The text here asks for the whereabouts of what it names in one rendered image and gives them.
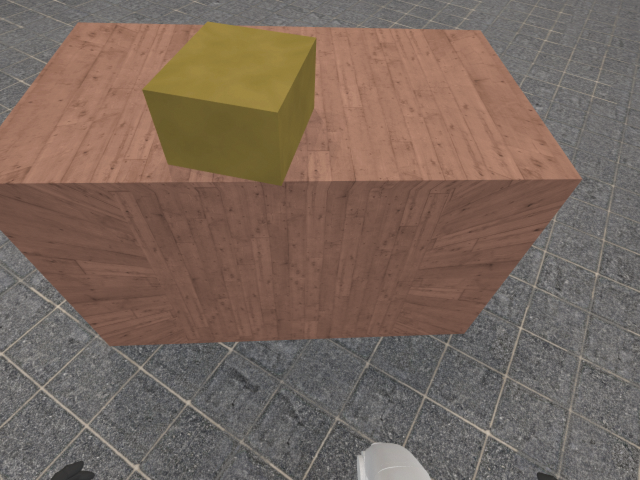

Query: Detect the pedestal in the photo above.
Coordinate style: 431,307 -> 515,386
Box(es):
0,22 -> 582,346

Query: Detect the carton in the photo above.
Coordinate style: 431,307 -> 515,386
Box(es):
142,22 -> 316,186

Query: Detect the right robot thigh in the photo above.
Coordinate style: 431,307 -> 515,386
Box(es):
357,443 -> 431,480

